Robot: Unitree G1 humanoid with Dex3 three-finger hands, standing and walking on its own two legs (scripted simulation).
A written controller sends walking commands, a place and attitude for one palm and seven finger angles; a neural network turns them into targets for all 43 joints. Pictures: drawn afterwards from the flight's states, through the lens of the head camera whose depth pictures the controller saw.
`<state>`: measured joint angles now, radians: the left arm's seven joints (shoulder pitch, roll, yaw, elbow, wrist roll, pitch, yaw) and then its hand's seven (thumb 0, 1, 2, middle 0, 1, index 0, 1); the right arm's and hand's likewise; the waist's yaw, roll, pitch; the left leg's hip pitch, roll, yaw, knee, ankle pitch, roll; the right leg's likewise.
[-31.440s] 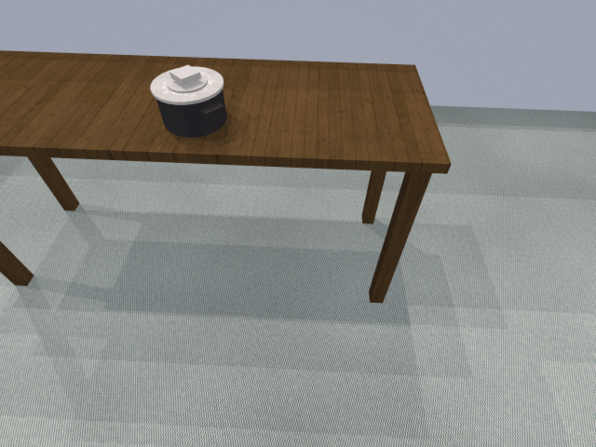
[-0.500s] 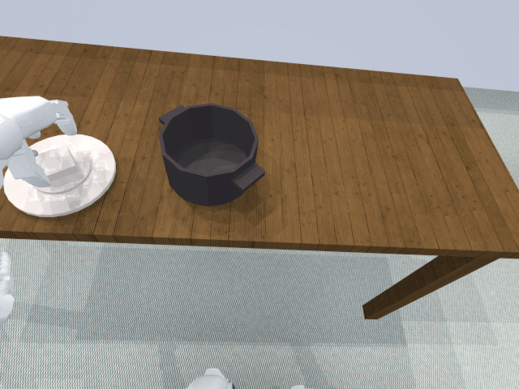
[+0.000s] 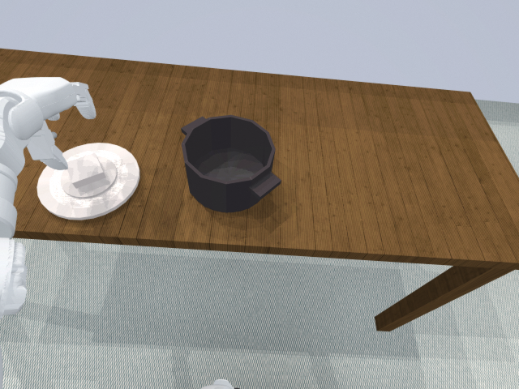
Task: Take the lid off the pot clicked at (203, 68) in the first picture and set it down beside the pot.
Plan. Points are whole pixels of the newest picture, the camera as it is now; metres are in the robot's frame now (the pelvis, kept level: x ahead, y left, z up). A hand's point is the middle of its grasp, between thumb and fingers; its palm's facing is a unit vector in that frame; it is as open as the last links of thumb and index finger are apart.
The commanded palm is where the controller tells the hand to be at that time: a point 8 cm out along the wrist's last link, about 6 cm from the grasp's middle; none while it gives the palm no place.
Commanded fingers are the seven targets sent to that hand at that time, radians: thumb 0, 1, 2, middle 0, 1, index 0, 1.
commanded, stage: raise the empty hand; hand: left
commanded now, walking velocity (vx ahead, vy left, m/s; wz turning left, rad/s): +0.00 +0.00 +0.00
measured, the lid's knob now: (85, 170) +0.48 +0.31 +0.00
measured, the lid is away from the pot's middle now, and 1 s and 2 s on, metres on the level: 0.26 0.26 0.26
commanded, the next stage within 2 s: draw the hand back to the body in 0.54 s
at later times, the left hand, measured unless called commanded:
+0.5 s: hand (39, 101) +0.47 +0.31 +0.16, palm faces -0.34 -0.07 -0.94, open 11.0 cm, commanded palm +0.48 +0.29 +0.22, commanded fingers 0.00 0.02 0.58 -0.32 -0.91 -0.32 -0.91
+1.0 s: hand (44, 125) +0.43 +0.29 +0.15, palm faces -0.33 -0.04 -0.94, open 11.0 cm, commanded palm +0.42 +0.29 +0.22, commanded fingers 0.00 0.02 0.58 -0.32 -0.91 -0.32 -0.91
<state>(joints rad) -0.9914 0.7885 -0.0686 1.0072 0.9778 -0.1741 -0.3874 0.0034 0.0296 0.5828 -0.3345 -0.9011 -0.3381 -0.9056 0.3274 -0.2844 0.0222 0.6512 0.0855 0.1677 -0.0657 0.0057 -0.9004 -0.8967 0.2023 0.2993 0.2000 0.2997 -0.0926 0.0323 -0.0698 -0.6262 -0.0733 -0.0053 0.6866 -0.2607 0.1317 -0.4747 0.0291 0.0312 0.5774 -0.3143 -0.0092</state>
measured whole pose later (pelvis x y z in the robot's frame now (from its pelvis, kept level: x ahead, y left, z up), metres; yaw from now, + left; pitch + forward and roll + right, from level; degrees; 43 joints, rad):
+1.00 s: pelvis +0.00 -0.01 +0.01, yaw +1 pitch +8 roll -4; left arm -0.89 0.78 -0.05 0.80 0.92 -0.12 -0.46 0.00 0.03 0.58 -0.33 -0.90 -0.34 -0.91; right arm 0.27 -0.28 0.02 0.60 0.09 0.22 -0.02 0.01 -0.90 -0.90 0.20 0.30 0.20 0.30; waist -0.07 0.05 -0.05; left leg -0.51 -0.09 -0.02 0.58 -0.21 0.12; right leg -0.36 0.01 0.02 0.49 -0.28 0.00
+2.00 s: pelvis +0.04 -0.10 +0.02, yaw +0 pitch -2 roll +0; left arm -0.03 0.42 0.38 0.06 -0.11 -0.05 0.07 0.01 0.66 0.82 -0.24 -0.46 -0.24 -0.46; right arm 0.15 -0.26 0.03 0.65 0.06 -0.03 -0.06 0.01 -0.90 -0.90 0.20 0.30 0.20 0.30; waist 0.02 0.04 0.00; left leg -0.18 -0.01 -0.03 0.46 -0.24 0.00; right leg -0.07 0.09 0.03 0.40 -0.30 -0.07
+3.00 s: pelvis +0.01 -0.06 +0.02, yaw +1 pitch -5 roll -1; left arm 0.52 0.33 0.28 -0.47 -0.10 -0.09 0.09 0.02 0.89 0.90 -0.20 -0.30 -0.21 -0.30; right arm 0.15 -0.21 0.05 0.64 0.01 -0.10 -0.06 0.01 -0.90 -0.90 0.20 0.30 0.20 0.30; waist 0.06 0.04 0.02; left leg -0.14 -0.05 -0.03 0.43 -0.20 0.05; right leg -0.01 0.05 0.03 0.35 -0.25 -0.02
